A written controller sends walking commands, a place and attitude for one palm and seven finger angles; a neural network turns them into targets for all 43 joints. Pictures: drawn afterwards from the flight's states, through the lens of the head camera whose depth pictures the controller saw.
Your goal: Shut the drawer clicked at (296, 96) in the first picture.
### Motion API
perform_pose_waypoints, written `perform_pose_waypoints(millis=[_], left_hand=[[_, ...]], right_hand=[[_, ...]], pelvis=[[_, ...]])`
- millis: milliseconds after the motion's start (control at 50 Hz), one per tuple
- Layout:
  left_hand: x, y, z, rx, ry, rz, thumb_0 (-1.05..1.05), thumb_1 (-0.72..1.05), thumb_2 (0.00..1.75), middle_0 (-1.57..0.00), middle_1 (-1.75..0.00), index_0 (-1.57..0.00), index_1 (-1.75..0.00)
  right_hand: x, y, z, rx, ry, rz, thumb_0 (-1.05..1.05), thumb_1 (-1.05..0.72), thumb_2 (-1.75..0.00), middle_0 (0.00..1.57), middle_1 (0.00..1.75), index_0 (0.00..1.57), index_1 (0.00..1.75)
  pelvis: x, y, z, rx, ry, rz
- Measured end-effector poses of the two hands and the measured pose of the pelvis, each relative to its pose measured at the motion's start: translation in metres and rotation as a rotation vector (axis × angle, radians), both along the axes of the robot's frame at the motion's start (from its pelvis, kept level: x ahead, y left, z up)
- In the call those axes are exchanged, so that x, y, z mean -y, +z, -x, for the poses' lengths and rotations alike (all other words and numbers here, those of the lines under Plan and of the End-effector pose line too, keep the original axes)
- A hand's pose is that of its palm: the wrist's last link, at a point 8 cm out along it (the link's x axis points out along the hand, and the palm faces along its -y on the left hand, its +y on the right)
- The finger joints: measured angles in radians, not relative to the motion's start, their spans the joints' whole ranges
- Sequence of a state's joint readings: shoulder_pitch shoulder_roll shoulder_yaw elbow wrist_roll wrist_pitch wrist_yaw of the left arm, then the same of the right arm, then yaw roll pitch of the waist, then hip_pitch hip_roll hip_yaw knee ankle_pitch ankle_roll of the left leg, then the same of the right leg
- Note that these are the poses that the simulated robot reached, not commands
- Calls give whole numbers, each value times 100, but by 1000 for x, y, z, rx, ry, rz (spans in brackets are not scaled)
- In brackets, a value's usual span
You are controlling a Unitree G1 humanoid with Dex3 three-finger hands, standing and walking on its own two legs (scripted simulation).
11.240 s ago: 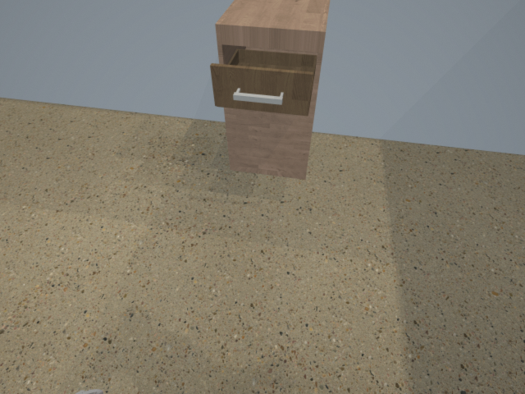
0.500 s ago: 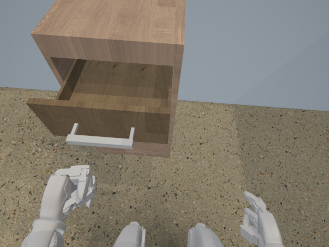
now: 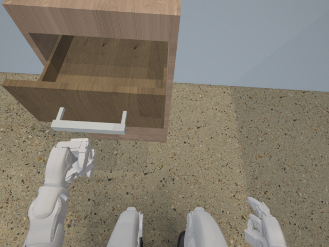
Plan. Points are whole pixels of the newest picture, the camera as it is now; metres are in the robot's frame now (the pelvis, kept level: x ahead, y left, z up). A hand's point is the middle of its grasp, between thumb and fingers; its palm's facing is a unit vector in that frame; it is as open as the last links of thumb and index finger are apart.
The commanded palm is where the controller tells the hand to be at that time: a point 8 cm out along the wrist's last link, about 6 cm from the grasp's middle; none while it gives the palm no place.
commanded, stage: bring the fist close to the handle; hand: left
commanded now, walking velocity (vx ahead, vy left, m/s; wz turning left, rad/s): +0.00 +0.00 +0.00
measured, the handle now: (91, 120) +0.43 +0.22 -0.02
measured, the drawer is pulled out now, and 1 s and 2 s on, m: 0.19 0.18 0.08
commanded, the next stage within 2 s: push the drawer shut in 0.80 s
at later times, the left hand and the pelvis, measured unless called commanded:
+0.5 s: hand (99, 150) +0.35 +0.18 -0.03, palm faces -0.06 -1.00 -0.03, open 3.2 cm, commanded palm +0.33 +0.23 -0.02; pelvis -0.01 +0.01 -0.03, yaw -1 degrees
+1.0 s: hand (96, 151) +0.34 +0.19 -0.03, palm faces -0.04 -1.00 -0.04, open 3.3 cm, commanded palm +0.33 +0.23 -0.02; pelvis -0.01 +0.01 -0.03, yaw -1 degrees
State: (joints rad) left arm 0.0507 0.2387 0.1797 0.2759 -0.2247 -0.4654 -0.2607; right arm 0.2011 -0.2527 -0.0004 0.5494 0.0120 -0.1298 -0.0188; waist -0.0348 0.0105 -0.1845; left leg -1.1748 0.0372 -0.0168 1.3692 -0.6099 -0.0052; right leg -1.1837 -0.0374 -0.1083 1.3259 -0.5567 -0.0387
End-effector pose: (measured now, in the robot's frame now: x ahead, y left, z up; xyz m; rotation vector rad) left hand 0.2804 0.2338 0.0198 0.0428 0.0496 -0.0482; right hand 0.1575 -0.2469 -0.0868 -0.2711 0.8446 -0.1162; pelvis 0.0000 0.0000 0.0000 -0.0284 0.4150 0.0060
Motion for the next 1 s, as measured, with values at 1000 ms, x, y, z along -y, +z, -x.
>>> perform_pose_waypoints(millis=[1000], left_hand=[[-7, -44, -42, 13, 6, 4, 2, 90, 90, -140, -160, -140, -160]], right_hand=[[-9, -37, 9, -119, -7, 16, 1, -90, -90, 20, 30, 20, 30]], pelvis=[[-12, -29, 8, -75, -5, 16]])
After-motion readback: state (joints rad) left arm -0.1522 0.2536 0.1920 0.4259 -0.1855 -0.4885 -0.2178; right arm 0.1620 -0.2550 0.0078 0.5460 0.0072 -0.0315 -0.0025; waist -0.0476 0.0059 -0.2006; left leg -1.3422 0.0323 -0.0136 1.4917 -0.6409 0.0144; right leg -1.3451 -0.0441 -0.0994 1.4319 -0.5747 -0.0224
